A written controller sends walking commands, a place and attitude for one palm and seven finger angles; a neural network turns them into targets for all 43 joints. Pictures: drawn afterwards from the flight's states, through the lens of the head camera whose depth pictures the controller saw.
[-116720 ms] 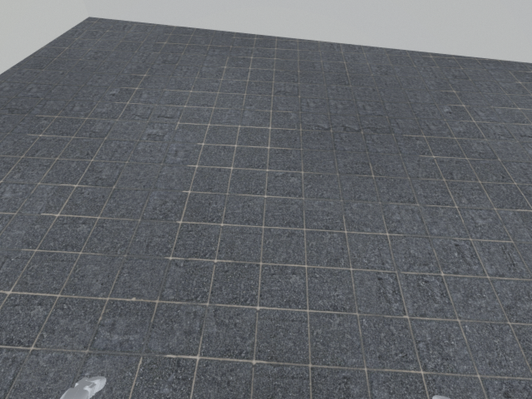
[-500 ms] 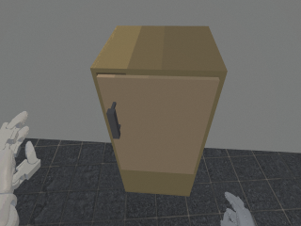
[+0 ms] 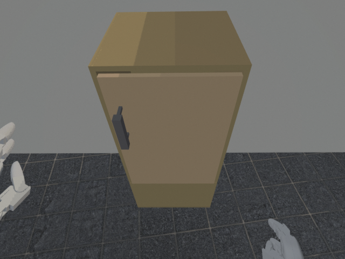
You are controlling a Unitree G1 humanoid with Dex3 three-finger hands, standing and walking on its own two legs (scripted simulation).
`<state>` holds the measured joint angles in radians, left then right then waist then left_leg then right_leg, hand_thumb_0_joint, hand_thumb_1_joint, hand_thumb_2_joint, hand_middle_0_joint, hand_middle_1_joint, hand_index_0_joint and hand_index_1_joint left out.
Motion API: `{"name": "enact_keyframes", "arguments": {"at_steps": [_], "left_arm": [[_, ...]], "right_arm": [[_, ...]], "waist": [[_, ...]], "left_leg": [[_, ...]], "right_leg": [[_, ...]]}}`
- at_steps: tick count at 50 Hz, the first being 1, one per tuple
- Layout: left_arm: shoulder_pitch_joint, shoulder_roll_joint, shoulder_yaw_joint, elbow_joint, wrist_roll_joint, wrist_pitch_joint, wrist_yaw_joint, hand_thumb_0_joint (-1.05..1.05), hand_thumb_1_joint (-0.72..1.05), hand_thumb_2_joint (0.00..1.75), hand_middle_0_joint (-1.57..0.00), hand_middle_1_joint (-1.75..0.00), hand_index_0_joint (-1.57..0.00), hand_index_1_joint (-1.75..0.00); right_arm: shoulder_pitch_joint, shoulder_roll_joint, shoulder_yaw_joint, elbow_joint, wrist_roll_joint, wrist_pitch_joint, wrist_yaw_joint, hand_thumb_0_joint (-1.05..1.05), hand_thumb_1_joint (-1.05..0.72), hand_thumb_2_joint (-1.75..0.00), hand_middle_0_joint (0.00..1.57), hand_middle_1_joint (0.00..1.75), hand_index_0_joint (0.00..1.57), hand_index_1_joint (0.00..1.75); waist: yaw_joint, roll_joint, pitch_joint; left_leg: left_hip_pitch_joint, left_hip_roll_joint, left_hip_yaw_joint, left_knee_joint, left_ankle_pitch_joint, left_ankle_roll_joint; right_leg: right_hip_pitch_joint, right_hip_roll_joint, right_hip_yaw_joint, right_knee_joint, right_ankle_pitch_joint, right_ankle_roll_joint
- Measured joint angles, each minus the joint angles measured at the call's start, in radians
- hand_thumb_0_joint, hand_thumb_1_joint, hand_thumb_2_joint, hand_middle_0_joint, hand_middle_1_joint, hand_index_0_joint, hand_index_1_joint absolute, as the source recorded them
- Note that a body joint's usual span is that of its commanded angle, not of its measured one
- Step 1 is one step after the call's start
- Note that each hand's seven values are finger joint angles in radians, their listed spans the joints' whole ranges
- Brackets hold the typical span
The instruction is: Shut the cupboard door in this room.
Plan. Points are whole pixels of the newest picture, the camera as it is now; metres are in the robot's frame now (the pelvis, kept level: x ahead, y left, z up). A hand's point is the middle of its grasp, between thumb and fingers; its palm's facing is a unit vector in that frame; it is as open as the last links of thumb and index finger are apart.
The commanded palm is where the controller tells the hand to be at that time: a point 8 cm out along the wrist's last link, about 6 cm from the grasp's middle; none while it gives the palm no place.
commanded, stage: step back with the hand held close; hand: left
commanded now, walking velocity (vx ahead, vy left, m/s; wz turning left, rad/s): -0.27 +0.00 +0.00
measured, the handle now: (122, 128) +0.49 +0.20 -0.01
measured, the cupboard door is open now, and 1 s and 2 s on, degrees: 0 0 0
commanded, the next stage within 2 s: stop stepping back and stand still in 0.90 s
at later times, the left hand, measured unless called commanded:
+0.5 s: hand out of the picture +0.12 +0.26 +0.17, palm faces +0.50 -0.75 -0.43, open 7.4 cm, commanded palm +0.06 +0.30 +0.18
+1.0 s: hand out of the picture +0.05 +0.21 +0.16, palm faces +0.32 -0.82 -0.47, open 7.4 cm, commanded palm -0.03 +0.27 +0.18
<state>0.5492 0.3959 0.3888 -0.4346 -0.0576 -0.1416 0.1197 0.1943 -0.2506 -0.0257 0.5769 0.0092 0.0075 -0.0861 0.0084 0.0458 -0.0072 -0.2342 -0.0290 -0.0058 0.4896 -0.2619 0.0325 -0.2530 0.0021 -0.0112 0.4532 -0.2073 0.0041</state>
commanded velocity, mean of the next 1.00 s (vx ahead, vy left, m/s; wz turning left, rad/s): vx -0.33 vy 0.00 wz -0.01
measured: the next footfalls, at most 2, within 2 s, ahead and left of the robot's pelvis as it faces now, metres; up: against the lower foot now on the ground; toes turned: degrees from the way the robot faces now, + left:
right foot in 0.90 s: -0.24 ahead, -0.14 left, +0.00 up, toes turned +1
left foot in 1.10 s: -0.07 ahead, +0.07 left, +0.00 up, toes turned +0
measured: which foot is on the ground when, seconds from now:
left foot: down 0.00-1.00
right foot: down 0.00-0.62, up 0.64-0.88, down 0.90-1.00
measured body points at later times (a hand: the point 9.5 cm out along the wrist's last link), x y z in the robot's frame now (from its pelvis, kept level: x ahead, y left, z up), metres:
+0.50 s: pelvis -0.08 -0.01 -0.02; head -0.08 +0.00 +0.43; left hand +0.08 +0.30 +0.19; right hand +0.08 -0.25 -0.10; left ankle -0.01 +0.10 -0.73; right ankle +0.02 -0.12 -0.74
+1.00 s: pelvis -0.18 -0.03 -0.01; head -0.12 +0.00 +0.43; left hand +0.03 +0.26 +0.18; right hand +0.02 -0.24 -0.09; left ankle -0.02 +0.10 -0.74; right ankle -0.28 -0.14 -0.74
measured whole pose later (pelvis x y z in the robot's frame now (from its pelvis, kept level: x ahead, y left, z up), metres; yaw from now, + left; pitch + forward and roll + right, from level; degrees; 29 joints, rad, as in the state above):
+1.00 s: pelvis -0.18 -0.03 -0.01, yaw -2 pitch +4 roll -4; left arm 0.46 0.44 0.41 -0.56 -0.03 -0.26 0.11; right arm 0.08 -0.16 0.01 0.64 -0.03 -0.12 -0.05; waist 0.01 0.03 0.05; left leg -0.56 0.12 0.00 0.46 0.03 -0.01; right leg -0.14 0.11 0.01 0.42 -0.35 -0.02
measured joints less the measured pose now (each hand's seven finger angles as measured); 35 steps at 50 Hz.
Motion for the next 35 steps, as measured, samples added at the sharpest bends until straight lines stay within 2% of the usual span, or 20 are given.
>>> {"name": "enact_keyframes", "arguments": {"at_steps": [6,17,21,24,28,30,32,35], "left_arm": [[-0.007,0.039,0.04,-0.016,0.001,-0.009,0.015,0.01,0.89,0.9,-0.21,-0.3,-0.21,-0.3],[-0.034,-0.002,0.038,0.001,0.05,-0.044,0.022,0.01,0.89,0.9,-0.21,-0.3,-0.21,-0.3],[-0.052,-0.013,0.045,-0.02,0.063,-0.06,0.026,0.01,0.89,0.9,-0.21,-0.3,-0.21,-0.3],[-0.056,-0.019,0.042,-0.049,0.059,-0.076,0.036,0.01,0.89,0.9,-0.21,-0.3,-0.21,-0.3],[-0.059,-0.003,0.03,-0.084,0.047,-0.093,0.055,0.01,0.89,0.9,-0.21,-0.3,-0.21,-0.3],[-0.058,0.018,0.032,-0.095,0.042,-0.096,0.06,0.01,0.89,0.9,-0.21,-0.3,-0.21,-0.3],[-0.048,0.032,0.045,-0.097,0.039,-0.098,0.063,0.01,0.89,0.9,-0.21,-0.3,-0.21,-0.3],[-0.031,0.054,0.075,-0.08,0.044,-0.094,0.055,0.01,0.89,0.9,-0.21,-0.3,-0.21,-0.3]], "right_arm": [[0.003,0.016,0.006,-0.024,0.003,0.015,-0.006,0.02,-0.9,-0.9,0.2,0.3,0.2,0.3],[0.043,0.037,0.025,-0.04,-0.002,-0.028,-0.003,0.01,-0.9,-0.9,0.21,0.3,0.21,0.3],[0.061,0.038,0.026,-0.022,-0.009,-0.044,0.003,0.01,-0.9,-0.9,0.21,0.3,0.21,0.3],[0.07,0.033,0.021,-0.003,-0.014,-0.053,0.011,0.01,-0.9,-0.9,0.21,0.3,0.21,0.3],[0.064,0.022,0.011,0.024,-0.016,-0.049,0.022,0.01,-0.9,-0.9,0.21,0.3,0.21,0.3],[0.058,0.022,0.008,0.031,-0.013,-0.043,0.02,0.01,-0.9,-0.9,0.21,0.3,0.21,0.3],[0.052,0.021,0.009,0.026,-0.012,-0.043,0.012,0.02,-0.9,-0.9,0.21,0.3,0.21,0.3],[0.058,0.043,-0.002,0.027,-0.018,-0.065,0.003,0.02,-0.9,-0.9,0.2,0.3,0.21,0.3]], "waist": [[-0.005,-0.025,-0.004],[-0.006,-0.043,-0.004],[-0.003,-0.045,0.003],[-0.004,-0.047,-0.002],[-0.017,-0.057,-0.001],[-0.03,-0.07,0.004],[-0.036,-0.067,0.014],[-0.047,-0.039,0.011]], "left_leg": [[-0.025,-0.007,0.017,0.012,0.019,0.011],[-0.118,-0.006,0.012,0.115,0.019,0.02],[-0.156,0.009,0.006,0.175,-0.019,0.019],[-0.19,0.011,-0.004,0.212,-0.093,0.011],[-0.221,0.012,-0.01,0.249,-0.142,-0.009],[-0.218,0.013,-0.005,0.216,-0.085,-0.008],[-0.218,0.021,-0.001,0.179,0.036,0.004],[-0.228,0.042,-0.023,0.156,0.081,0.013]], "right_leg": [[-0.031,-0.007,0.016,0.016,0.022,0.01],[-0.114,-0.001,0.018,0.107,0.03,0.011],[-0.135,0.007,-0.002,0.138,0.025,-0.002],[-0.151,0.008,-0.013,0.134,0.036,-0.011],[-0.17,0.001,-0.026,0.112,0.066,-0.012],[-0.184,-0.008,-0.032,0.112,0.074,-0.007],[-0.205,0.001,-0.024,0.152,0.006,0.001],[-0.219,0.058,0.016,0.38,-0.105,0.011]]}}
